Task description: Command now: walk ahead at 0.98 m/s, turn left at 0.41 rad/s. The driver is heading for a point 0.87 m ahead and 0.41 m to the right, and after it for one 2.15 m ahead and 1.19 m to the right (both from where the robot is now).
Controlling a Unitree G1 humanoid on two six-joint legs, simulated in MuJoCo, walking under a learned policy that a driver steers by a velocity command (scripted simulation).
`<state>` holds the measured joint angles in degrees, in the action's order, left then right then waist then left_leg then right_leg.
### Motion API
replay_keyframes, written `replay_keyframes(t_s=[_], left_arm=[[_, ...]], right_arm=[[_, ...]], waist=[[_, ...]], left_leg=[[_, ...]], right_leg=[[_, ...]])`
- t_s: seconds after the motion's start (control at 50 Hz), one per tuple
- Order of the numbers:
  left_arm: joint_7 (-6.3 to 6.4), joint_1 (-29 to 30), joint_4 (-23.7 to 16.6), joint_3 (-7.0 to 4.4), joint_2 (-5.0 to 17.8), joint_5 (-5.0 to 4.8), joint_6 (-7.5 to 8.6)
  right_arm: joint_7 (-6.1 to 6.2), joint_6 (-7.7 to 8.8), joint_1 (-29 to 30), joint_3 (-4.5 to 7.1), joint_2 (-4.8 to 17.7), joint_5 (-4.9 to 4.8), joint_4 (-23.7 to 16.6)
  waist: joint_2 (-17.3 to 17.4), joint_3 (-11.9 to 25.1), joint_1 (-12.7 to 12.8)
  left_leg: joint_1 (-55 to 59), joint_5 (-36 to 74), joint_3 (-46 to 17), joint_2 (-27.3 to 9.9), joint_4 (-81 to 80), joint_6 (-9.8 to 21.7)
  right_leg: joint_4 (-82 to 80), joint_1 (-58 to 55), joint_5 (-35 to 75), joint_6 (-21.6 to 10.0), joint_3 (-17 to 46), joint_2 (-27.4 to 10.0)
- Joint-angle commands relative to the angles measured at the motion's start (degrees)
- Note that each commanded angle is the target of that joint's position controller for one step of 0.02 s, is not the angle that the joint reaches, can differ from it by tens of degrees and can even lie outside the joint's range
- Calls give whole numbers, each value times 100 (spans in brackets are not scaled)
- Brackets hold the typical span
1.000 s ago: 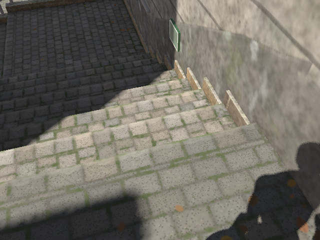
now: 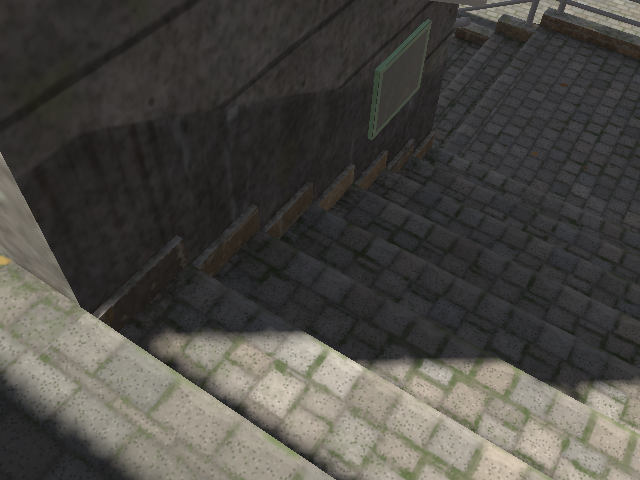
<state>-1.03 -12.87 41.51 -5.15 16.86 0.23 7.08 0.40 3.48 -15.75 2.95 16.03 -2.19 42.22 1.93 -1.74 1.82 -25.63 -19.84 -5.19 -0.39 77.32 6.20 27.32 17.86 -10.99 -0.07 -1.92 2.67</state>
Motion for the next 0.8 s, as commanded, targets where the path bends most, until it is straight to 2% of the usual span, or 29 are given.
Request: replay_keyframes(t_s=[0.02, 0.06, 0.1, 0.14, 0.18, 0.22, 0.24, 0.26, 0.28, 0.3, 0.32, 0.34, 0.38, 0.4, 0.44, 0.46, 0.48, 0.5, 0.54, 0.56, 0.6, 0.64, 0.68, 0.7, 0.72, 0.74, 0.76, 0.78, 0.8], left_arm=[[-94, -575, 167, 101, -116, -24, 80], [-86, -595, 249, 116, 35, -157, 83], [-26, -601, 154, 45, 412, -150, 73], [15, -658, 89, 16, 618, -155, 71], [9, -1050, 132, -31, 866, -265, 108], [39, -1366, 302, 8, 870, -293, -19], [76, -1420, 338, 60, 792, -231, -106], [80, -1472, 391, 123, 697, -121, -177], [64, -1266, 236, 182, 661, -1, -192], [37, -2322, 147, 395, -218, -66, -117], [91, -2213, -28, 414, -215, -371, -64], [167, -1614, -71, 295, 130, -500, -114], [200, -1061, -176, 206, 277, -335, -289], [166, -955, -280, 168, 196, -283, -399], [62, -743, -531, 168, -60, -260, -631], [43, -646, -542, 195, -183, -208, -665], [5, -775, -491, 154, -112, -101, -674], [-82, -775, -407, 41, 77, -116, -625], [-234, -463, -424, 34, -23, 13, -613], [-343, -207, -499, 66, -102, 14, -586], [-411, 39, -621, 4, 24, -160, -662], [-394, -577, -445, -182, 470, -118, -770], [-136, -1697, -30, -346, 801, -43, -913], [-18, -2069, 43, -481, 1079, -99, -985], [-104, -3036, 295, -510, 1097, 28, -928], [-191, -3466, 776, -335, 820, 0, -746], [-190, -2499, 585, -114, 1008, 9, -452], [-153, -2483, 366, -119, 732, -180, -394], [-150, -1995, 153, -127, 641, -213, -417]], right_arm=[[-67, 81, 80, -100, -205, -73, -612], [-45, 125, 416, -163, -184, 24, -767], [-88, 241, 828, -210, -41, 164, -933], [-207, 338, 1246, -243, 100, 272, -1031], [-328, 444, 1693, -209, 248, 219, -1178], [-282, 465, 1649, -80, 475, 89, -1210], [-245, 485, 1332, 11, 653, 34, -1171], [-195, 495, 416, 181, 878, 36, -962], [-128, 470, -933, 309, 1111, 92, -724], [-142, 406, -1517, 396, 1650, 213, -615], [-216, 397, -1441, 311, 1352, 232, -583], [-206, 392, -1091, 214, 899, 164, -542], [-192, 357, -498, 71, 363, 192, -453], [-171, 379, -296, 57, 256, 248, -380], [-120, 434, 122, 52, 186, 128, -285], [-118, 444, 56, 106, 256, 133, -163], [-104, 488, -28, 188, 504, 222, -80], [-64, 545, 49, 145, 298, 210, -37], [119, 520, 105, 123, 377, 192, 88], [203, 508, -79, 88, 367, 191, 127], [260, 474, -208, 110, 473, 221, 152], [158, 442, 21, 141, 722, 282, 30], [26, 387, 356, 181, 909, 39, -87], [-25, 318, 256, 222, 991, 19, -60], [59, 274, 654, 287, 1112, -158, 100], [153, 260, 1187, 114, 295, -88, 99], [182, 491, 362, 1, -141, 267, -762], [106, 611, 244, -6, 163, 355, -847], [56, 692, 192, 79, 409, 326, -800]], waist=[[-461, 29, -182], [-417, -369, -355], [-152, -562, -351], [-169, -564, -226], [-233, -496, 1], [-572, -359, -89], [-606, -250, -292], [-602, 251, -789], [-425, 1132, -1465], [1275, 2522, -970], [2013, 2429, -885], [1276, 1387, -816], [383, 489, -544], [518, 292, -370], [473, -114, -112], [401, -82, -148], [-55, 88, -109], [-336, 75, 39], [-43, -65, 44], [-101, -51, -57], [8, -174, -43], [188, -56, 339], [240, 299, 829], [-78, 302, 983], [-24, 10, 1669], [-1758, -947, 1929], [-3115, -973, 121], [-2273, -4, 172], [-818, 193, -71]], left_leg=[[-1451, -21, -393, -613, -338, 48], [-1804, 92, -195, -808, -962, -53], [-1882, 1007, -119, -888, -1883, -194], [-864, 1850, 144, -654, -2968, -367], [243, 2391, 354, -330, -3698, -458], [552, 2083, 353, -180, -4041, -439], [884, 1682, 392, -105, -4242, -368], [1986, 1521, 561, 45, -4142, -266], [3619, 1099, 49, -535, -3896, -63], [5163, -1113, -2644, -2101, -4495, 694], [4793, -2076, -4569, -2389, -5956, 839], [4018, -1785, -3889, -2375, -6128, 661], [2600, -252, -2106, -2033, -5856, 582], [2131, 52, -1527, -1842, -5896, 515], [1459, 860, -682, -1829, -6007, 387], [1444, 1333, -396, -1892, -5960, 493], [1570, 1707, -206, -1931, -5587, 585], [1473, 1302, 254, -1720, -5371, 182], [558, 737, 1465, -1185, -4883, -234], [308, 419, 1708, -1136, -4723, -323], [69, 15, 1875, -1252, -4336, -382], [68, 725, 1880, -1498, -3482, -488], [174, 3385, 2140, -1467, -1762, -787], [159, 4834, 2152, -1210, -449, -736], [-231, 3680, 1770, -1044, 2553, -941], [-1504, -1906, 1881, -63, 5805, -956], [-3369, -2236, 851, 182, 4947, -656], [-3646, -1723, 75, -120, 3579, -433], [-3783, -1233, -3, -191, 3176, -397]], right_leg=[[-1614, -993, -1042, -1292, 2366, -1429], [-1815, -633, -770, -1495, 2399, -1512], [-1881, -404, -441, -1514, 2241, -1458], [-1772, 255, 23, -1313, 1583, -1139], [-1970, 624, -218, -1278, 1564, -1180], [-1609, -15, -23, -1129, 1657, -1314], [-1114, -298, 685, -1019, 1533, -1257], [115, -159, 1786, -872, 1326, -1016], [1992, 699, 1761, -641, 1156, -768], [4524, 1930, -1427, -299, 917, -238], [5554, 2795, -1499, -324, 1207, -163], [5911, 3243, -1058, -268, 1101, -431], [5426, 3008, -422, -327, 943, -910], [5004, 2774, -327, -354, 1029, -1075], [4121, 2534, -457, -353, 1079, -1322], [4016, 2512, -250, -358, 942, -1353], [4063, 2455, 413, -381, 910, -1315], [3173, 2404, 1552, -571, 1320, -1332], [1981, 1511, 3895, -541, 580, -852], [1815, 1081, 4491, -527, 294, -669], [1730, 636, 4610, -548, 183, -590], [2547, 71, 4746, -652, 32, -543], [2759, -1090, 3692, -727, -748, -82], [1999, -1826, 2775, -857, -1288, 259], [169, -2229, 2759, -1487, -271, -567], [-1188, -2241, 4158, -1905, 207, -885], [920, -2494, 7169, -1534, 1096, -457], [1002, -3036, 5590, -1851, 1852, -533], [1043, -2752, 4324, -1950, 2434, -670]])
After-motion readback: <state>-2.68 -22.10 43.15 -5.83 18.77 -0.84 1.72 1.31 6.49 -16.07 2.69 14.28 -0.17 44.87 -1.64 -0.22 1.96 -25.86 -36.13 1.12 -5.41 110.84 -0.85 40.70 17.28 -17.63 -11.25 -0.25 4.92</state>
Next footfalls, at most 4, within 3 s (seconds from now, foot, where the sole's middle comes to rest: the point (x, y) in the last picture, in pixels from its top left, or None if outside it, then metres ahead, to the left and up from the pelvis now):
0.28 left None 0.45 0.17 -0.77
0.74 right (376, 434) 0.63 -0.10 -0.93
1.10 left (374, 324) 1.03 -0.12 -1.10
1.66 right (550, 370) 0.99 -0.69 -1.26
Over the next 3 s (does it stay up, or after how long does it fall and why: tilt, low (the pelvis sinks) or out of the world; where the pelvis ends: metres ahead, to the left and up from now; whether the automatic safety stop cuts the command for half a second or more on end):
stays up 1.68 -1.06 -0.87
